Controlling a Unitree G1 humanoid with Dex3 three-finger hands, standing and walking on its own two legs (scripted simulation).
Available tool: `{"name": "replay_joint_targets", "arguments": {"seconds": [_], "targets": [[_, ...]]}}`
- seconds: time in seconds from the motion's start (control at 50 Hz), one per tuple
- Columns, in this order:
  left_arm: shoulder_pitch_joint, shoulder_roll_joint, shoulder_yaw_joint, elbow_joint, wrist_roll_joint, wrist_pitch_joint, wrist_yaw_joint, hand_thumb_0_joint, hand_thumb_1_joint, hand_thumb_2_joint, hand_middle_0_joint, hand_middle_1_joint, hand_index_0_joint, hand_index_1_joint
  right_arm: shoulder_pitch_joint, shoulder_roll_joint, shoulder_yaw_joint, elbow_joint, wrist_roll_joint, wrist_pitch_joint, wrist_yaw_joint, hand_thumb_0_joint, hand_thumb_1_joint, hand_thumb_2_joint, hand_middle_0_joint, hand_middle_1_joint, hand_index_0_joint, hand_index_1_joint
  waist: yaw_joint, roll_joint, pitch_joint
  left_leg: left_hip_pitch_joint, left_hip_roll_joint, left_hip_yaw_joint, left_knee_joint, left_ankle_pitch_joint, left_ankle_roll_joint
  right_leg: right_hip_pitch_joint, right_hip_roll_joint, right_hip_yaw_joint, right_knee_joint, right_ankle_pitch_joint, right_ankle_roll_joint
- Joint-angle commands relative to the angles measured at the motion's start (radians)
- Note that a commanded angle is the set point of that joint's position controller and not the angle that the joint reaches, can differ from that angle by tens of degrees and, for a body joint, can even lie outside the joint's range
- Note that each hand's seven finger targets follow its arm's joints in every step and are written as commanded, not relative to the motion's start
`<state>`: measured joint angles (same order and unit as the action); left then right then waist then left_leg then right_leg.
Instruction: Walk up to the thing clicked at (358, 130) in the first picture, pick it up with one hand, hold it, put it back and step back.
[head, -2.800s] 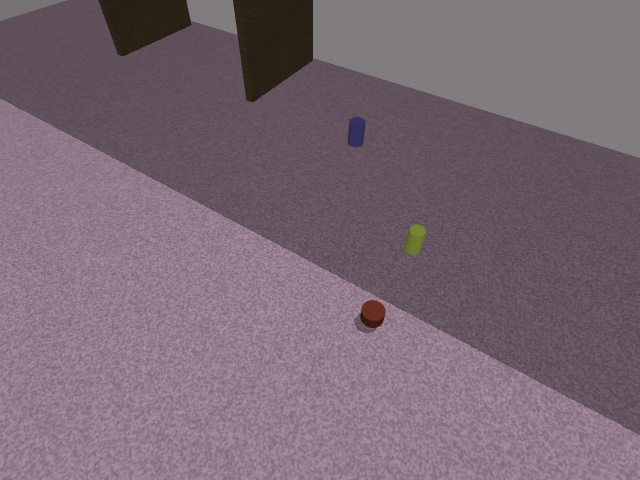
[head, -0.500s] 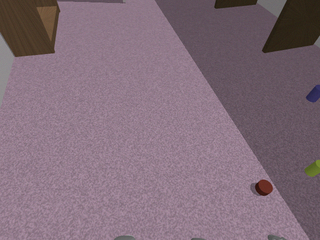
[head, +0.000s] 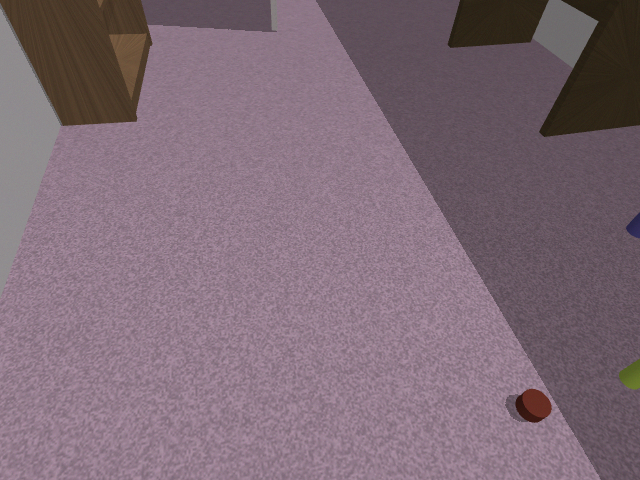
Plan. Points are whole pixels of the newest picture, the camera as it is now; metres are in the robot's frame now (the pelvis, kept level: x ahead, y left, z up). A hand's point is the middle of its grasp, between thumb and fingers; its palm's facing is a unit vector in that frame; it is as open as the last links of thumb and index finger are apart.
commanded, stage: walk up
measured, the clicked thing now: out of the picture +1.26 -1.44 -0.70
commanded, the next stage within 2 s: stand in 0.14 s
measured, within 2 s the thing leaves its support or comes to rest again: neither
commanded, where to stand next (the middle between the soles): +0.06 -0.01 m, yaw -1 degrees
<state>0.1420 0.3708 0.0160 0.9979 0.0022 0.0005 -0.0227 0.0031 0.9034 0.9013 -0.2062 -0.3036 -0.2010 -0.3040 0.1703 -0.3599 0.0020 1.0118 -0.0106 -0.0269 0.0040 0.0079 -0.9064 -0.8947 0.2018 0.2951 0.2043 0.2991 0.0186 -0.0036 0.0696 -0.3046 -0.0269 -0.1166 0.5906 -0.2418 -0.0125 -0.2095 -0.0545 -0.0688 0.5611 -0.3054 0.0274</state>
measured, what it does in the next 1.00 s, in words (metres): stands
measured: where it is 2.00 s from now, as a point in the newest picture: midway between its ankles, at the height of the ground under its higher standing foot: outside the picture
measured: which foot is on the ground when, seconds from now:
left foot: down 0.00-1.00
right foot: down 0.00-1.00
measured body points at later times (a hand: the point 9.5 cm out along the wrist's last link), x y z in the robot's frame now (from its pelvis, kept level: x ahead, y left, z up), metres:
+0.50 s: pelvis +0.01 -0.01 +0.01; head +0.01 -0.02 +0.46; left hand +0.09 +0.29 -0.11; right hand +0.10 -0.31 -0.11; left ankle +0.05 +0.13 -0.73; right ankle +0.00 -0.14 -0.73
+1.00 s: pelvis +0.01 -0.01 +0.02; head +0.01 -0.01 +0.47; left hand +0.10 +0.29 -0.11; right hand +0.06 -0.32 -0.12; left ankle +0.05 +0.13 -0.73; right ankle +0.00 -0.14 -0.73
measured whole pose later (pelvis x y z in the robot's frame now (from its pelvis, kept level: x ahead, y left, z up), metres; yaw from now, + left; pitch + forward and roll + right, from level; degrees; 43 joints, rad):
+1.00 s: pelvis +0.01 -0.01 +0.02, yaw -3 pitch -3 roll +0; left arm 0.10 0.36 0.00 1.14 0.00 -0.01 -0.01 0.00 0.90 0.90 -0.20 -0.30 -0.20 -0.30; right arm 0.12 -0.35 0.00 1.16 -0.01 -0.01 0.01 0.01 -0.91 -0.89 0.20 0.29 0.20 0.30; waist 0.00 0.00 0.05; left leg -0.17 0.01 -0.08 0.35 -0.14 -0.03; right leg -0.11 -0.03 -0.03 0.35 -0.20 0.02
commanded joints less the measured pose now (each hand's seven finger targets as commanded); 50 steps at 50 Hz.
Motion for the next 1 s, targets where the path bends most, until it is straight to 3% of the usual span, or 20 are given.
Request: {"name": "replay_joint_targets", "arguments": {"seconds": [0.0, 0.06, 0.1, 0.12, 0.16, 0.24, 0.36, 0.44, 0.6, 0.66, 0.72, 0.76, 0.88, 0.94, 0.98], "targets": [[-0.056, 0.216, 0.058, -0.045, -0.004, -0.019, 0.018, 0.0, 0.9, 0.9, -0.2, -0.3, -0.2, -0.3, -0.064, -0.236, -0.047, -0.053, 0.008, -0.029, -0.018, 0.0, -0.9, -0.9, 0.2, 0.3, 0.2, 0.3, 0.007, 0.048, -0.107, 0.013, 0.098, -0.115, -0.131, 0.181, 0.065, 0.071, -0.07, 0.085, -0.132, 0.048, -0.081], [-0.076, 0.213, 0.055, -0.029, -0.004, -0.013, 0.016, 0.0, 0.9, 0.9, -0.2, -0.3, -0.2, -0.3, -0.075, -0.24, -0.046, -0.039, 0.008, -0.025, -0.02, 0.0, -0.9, -0.9, 0.2, 0.3, 0.2, 0.3, 0.005, 0.052, -0.103, 0.002, 0.101, -0.126, -0.164, 0.135, 0.066, 0.087, -0.068, 0.074, -0.141, 0.028, -0.076], [-0.087, 0.213, 0.057, -0.015, -0.003, -0.013, 0.016, 0.0, 0.9, 0.9, -0.2, -0.3, -0.2, -0.3, -0.079, -0.233, -0.043, -0.03, 0.009, -0.023, -0.019, 0.0, -0.9, -0.9, 0.2, 0.3, 0.2, 0.3, 0.005, 0.038, -0.102, -0.005, 0.104, -0.127, -0.167, 0.157, 0.063, 0.107, -0.071, 0.075, -0.159, 0.037, -0.076], [-0.064, 0.196, 0.041, 0.018, -0.003, -0.019, 0.016, 0.0, 0.9, 0.9, -0.2, -0.3, -0.2, -0.3, -0.099, -0.213, -0.038, -0.014, -0.003, -0.02, -0.016, 0.0, -0.9, -0.9, 0.2, 0.3, 0.2, 0.3, 0.006, 0.046, -0.12, 0.064, 0.12, -0.112, -0.201, 0.168, 0.047, 0.093, -0.071, 0.105, -0.183, 0.043, -0.062], [-0.092, 0.206, 0.039, 0.03, 0.002, -0.023, 0.019, 0.0, 0.9, 0.9, -0.2, -0.3, -0.2, -0.3, -0.1, -0.212, -0.037, -0.004, -0.001, -0.014, -0.015, 0.0, -0.9, -0.9, 0.2, 0.3, 0.2, 0.3, -0.007, 0.053, -0.103, 0.054, 0.122, -0.111, -0.214, 0.186, 0.038, 0.117, -0.064, 0.094, -0.195, 0.071, -0.049], [-0.1, 0.211, 0.035, 0.058, 0.0, -0.031, 0.021, 0.0, 0.9, 0.9, -0.2, -0.3, -0.2, -0.3, -0.118, -0.214, -0.036, 0.019, 0.004, -0.013, -0.014, 0.0, -0.9, -0.9, 0.2, 0.3, 0.2, 0.3, -0.008, 0.027, -0.113, 0.13, 0.126, -0.077, -0.21, 0.289, 0.034, 0.118, -0.074, 0.104, -0.217, 0.171, -0.045], [-0.108, 0.212, 0.029, 0.081, 0.004, -0.034, 0.024, 0.0, 0.9, 0.9, -0.2, -0.3, -0.2, -0.3, -0.145, -0.205, -0.039, 0.035, 0.007, -0.006, -0.01, 0.0, -0.9, -0.9, 0.2, 0.3, 0.2, 0.3, -0.012, -0.012, -0.096, 0.153, 0.123, -0.053, -0.241, 0.241, 0.026, 0.108, -0.084, 0.115, -0.269, 0.167, -0.044], [-0.111, 0.213, 0.029, 0.091, 0.003, -0.033, 0.025, 0.0, 0.9, 0.9, -0.2, -0.3, -0.2, -0.3, -0.152, -0.213, -0.041, 0.051, 0.006, -0.002, -0.009, 0.0, -0.9, -0.9, 0.2, 0.3, 0.2, 0.3, -0.011, 0.0, -0.079, 0.159, 0.126, -0.051, -0.265, 0.175, 0.024, 0.095, -0.08, 0.119, -0.291, 0.105, -0.041], [-0.095, 0.214, 0.031, 0.092, 0.004, -0.033, 0.026, 0.0, 0.9, 0.9, -0.2, -0.3, -0.2, -0.3, -0.151, -0.202, -0.039, 0.061, 0.005, -0.005, -0.009, 0.0, -0.9, -0.9, 0.2, 0.3, 0.2, 0.3, -0.006, 0.012, -0.105, 0.174, 0.131, -0.035, -0.277, 0.222, 0.02, 0.121, -0.082, 0.122, -0.285, 0.154, -0.043], [-0.096, 0.208, 0.032, 0.094, 0.003, -0.029, 0.025, 0.0, 0.9, 0.9, -0.2, -0.3, -0.2, -0.3, -0.144, -0.204, -0.036, 0.068, 0.005, -0.005, -0.01, 0.0, -0.9, -0.9, 0.2, 0.3, 0.2, 0.3, -0.005, 0.015, -0.09, 0.154, 0.135, -0.042, -0.295, 0.203, 0.02, 0.12, -0.077, 0.118, -0.283, 0.129, -0.043], [-0.098, 0.208, 0.031, 0.094, 0.004, -0.028, 0.025, 0.0, 0.9, 0.9, -0.2, -0.3, -0.2, -0.3, -0.127, -0.203, -0.038, 0.075, 0.003, -0.001, -0.008, 0.0, -0.9, -0.9, 0.2, 0.3, 0.2, 0.3, -0.012, -0.003, -0.064, 0.136, 0.127, -0.04, -0.303, 0.123, 0.02, 0.096, -0.078, 0.127, -0.304, 0.059, -0.044], [-0.094, 0.215, 0.033, 0.091, 0.007, -0.026, 0.024, 0.0, 0.9, 0.9, -0.2, -0.3, -0.2, -0.3, -0.125, -0.209, -0.042, 0.076, 0.003, 0.004, -0.006, 0.0, -0.9, -0.9, 0.2, 0.3, 0.2, 0.3, -0.012, -0.006, -0.029, 0.117, 0.113, -0.037, -0.301, 0.053, 0.018, 0.056, -0.077, 0.139, -0.331, -0.041, -0.045], [-0.088, 0.208, 0.033, 0.078, 0.002, -0.031, 0.023, 0.0, 0.9, 0.9, -0.2, -0.3, -0.2, -0.3, -0.113, -0.208, -0.039, 0.075, 0.001, -0.005, -0.007, 0.0, -0.9, -0.9, 0.2, 0.3, 0.2, 0.3, -0.009, 0.016, -0.091, 0.142, 0.131, -0.037, -0.292, 0.189, 0.022, 0.117, -0.08, 0.13, -0.293, 0.123, -0.045], [-0.083, 0.208, 0.033, 0.081, 0.002, -0.028, 0.025, 0.0, 0.9, 0.9, -0.2, -0.3, -0.2, -0.3, -0.106, -0.207, -0.036, 0.076, 0.003, -0.003, -0.009, 0.0, -0.9, -0.9, 0.2, 0.3, 0.2, 0.3, -0.011, 0.008, -0.088, 0.138, 0.131, -0.037, -0.297, 0.186, 0.023, 0.117, -0.078, 0.126, -0.291, 0.112, -0.044], [-0.079, 0.205, 0.031, 0.083, 0.002, -0.026, 0.022, 0.0, 0.9, 0.9, -0.2, -0.3, -0.2, -0.3, -0.1, -0.208, -0.033, 0.081, 0.003, -0.002, -0.008, 0.0, -0.9, -0.9, 0.2, 0.3, 0.2, 0.3, -0.012, 0.015, -0.062, 0.127, 0.128, -0.044, -0.312, 0.122, 0.022, 0.094, -0.072, 0.124, -0.296, 0.067, -0.045]]}}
